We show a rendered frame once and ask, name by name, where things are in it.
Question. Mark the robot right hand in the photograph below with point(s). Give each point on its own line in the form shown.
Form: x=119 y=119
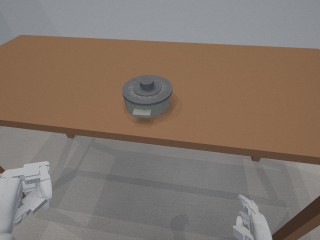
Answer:
x=256 y=225

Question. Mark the lid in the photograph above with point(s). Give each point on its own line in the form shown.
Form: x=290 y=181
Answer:
x=136 y=95

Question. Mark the pot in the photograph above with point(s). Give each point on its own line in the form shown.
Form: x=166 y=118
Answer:
x=147 y=111

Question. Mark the knob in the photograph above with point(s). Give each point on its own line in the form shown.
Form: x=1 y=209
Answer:
x=146 y=82

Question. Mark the robot left hand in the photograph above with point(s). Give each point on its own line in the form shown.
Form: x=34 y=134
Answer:
x=35 y=182

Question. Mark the table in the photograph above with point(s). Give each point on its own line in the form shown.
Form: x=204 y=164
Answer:
x=256 y=101

